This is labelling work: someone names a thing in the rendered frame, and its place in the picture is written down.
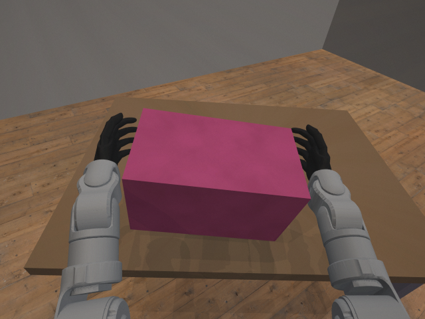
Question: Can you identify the right robot forearm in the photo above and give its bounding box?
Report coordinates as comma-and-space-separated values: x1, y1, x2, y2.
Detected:
307, 169, 410, 319

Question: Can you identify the robot right hand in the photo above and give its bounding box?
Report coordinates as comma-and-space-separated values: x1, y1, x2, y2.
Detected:
292, 124, 331, 180

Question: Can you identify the carton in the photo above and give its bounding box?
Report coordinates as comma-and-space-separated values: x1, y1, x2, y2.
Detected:
122, 108, 311, 241

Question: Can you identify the table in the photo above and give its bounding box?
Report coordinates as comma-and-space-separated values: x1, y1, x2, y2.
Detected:
24, 96, 425, 299

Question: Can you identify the robot left upper arm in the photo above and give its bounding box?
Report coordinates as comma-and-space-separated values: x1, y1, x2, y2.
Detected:
57, 296, 130, 319

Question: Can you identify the robot right upper arm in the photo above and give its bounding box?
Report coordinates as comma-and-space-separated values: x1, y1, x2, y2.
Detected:
331, 295, 408, 319

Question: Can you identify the left robot forearm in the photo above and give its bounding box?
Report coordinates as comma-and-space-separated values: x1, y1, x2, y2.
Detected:
54, 159, 122, 319

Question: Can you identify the robot left hand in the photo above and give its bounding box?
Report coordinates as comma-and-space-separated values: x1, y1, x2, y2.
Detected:
94, 113, 137, 165

